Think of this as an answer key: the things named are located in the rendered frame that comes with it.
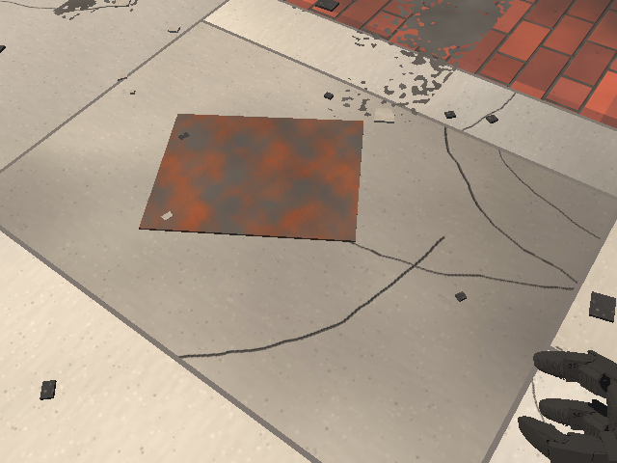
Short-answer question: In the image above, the robot right hand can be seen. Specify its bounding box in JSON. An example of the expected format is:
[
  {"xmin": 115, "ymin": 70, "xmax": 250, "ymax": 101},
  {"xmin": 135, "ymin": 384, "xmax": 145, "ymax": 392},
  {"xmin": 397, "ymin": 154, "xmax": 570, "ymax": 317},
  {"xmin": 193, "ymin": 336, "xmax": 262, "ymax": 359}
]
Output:
[{"xmin": 518, "ymin": 350, "xmax": 617, "ymax": 463}]

